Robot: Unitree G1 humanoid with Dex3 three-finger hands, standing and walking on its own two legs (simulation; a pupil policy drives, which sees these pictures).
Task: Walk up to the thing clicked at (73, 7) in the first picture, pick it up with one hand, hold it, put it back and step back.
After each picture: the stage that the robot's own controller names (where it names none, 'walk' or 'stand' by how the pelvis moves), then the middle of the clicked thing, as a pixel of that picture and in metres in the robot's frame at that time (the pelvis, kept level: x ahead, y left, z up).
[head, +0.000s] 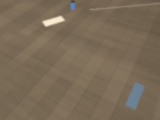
stand; (72, 4) +2.32 +0.13 -0.72
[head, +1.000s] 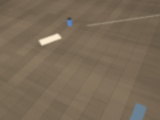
walk; (69, 21) +2.17 +0.29 -0.71
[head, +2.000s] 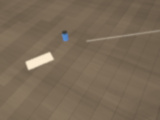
walk; (65, 35) +1.55 +0.33 -0.72
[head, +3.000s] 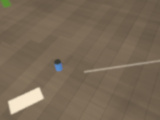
walk; (58, 65) +1.06 +0.31 -0.72
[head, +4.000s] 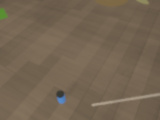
walk; (61, 97) +0.69 +0.25 -0.71
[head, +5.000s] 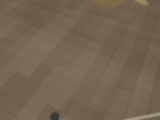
walk; (55, 119) +0.45 +0.22 -0.69
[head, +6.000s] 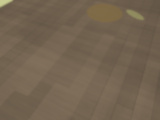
stand; out of the picture +0.38 +0.21 -0.72
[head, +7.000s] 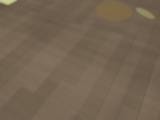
stand; out of the picture +0.38 +0.20 -0.72
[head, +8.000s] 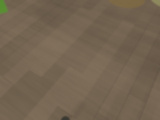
stand; out of the picture +0.41 +0.12 -0.71
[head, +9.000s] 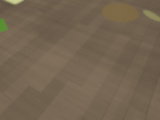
stand; out of the picture +0.39 +0.14 -0.73
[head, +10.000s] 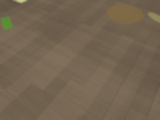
stand; out of the picture +0.40 +0.13 -0.73
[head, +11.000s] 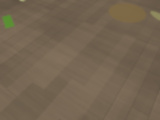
stand; out of the picture +0.39 +0.13 -0.73
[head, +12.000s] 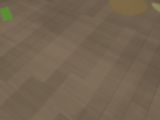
go down; out of the picture +0.40 +0.13 -0.72
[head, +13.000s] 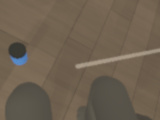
go down; (18, 54) +0.48 +0.20 -0.30
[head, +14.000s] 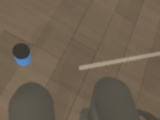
close in; (22, 55) +0.47 +0.21 -0.29
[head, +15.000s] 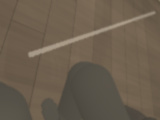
close in; out of the picture +0.46 +0.26 -0.22
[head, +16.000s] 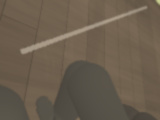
close; out of the picture +0.45 +0.27 -0.23
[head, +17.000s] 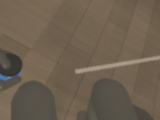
lift; (9, 70) +0.36 +0.24 -0.11
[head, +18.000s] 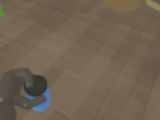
hold; (38, 93) +0.32 +0.15 +0.04
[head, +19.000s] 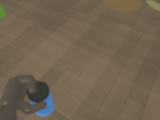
hold; (41, 99) +0.31 +0.15 +0.00
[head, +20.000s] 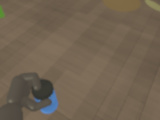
hold; (45, 97) +0.32 +0.14 +0.00
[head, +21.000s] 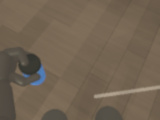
crouch; (33, 70) +0.40 +0.17 -0.06
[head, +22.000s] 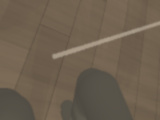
lower; out of the picture +0.47 +0.23 -0.18
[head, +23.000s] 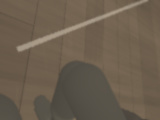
lower; out of the picture +0.46 +0.28 -0.24
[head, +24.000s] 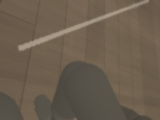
lower; out of the picture +0.46 +0.28 -0.24
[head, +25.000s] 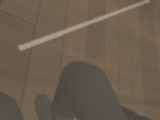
lower; out of the picture +0.46 +0.28 -0.24
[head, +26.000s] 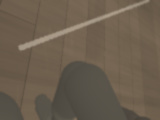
lower; out of the picture +0.46 +0.28 -0.24
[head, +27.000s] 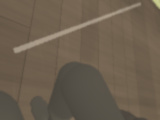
open; out of the picture +0.46 +0.26 -0.25
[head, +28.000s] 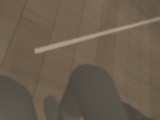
stand; out of the picture +0.46 +0.24 -0.25
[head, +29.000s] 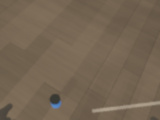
stand; (55, 101) +0.43 +0.14 -0.57
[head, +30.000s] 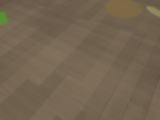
stand; out of the picture +0.40 +0.12 -0.67
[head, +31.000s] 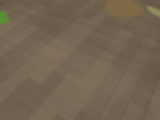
stand; out of the picture +0.41 +0.12 -0.67
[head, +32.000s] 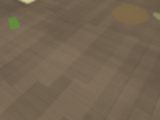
stand; out of the picture +0.42 +0.11 -0.72
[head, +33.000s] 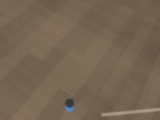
walk; (69, 105) +0.47 +0.05 -0.71
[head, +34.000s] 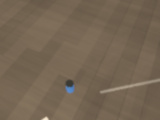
walk; (69, 86) +0.65 +0.12 -0.69
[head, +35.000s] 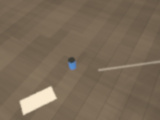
walk; (72, 63) +0.97 +0.18 -0.70
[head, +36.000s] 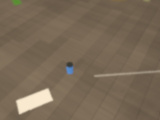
stand; (69, 67) +1.04 +0.13 -0.71
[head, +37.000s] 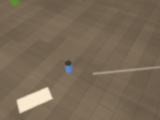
stand; (68, 66) +1.06 +0.15 -0.73
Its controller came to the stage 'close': yes
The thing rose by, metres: 0.72
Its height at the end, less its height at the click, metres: +0.00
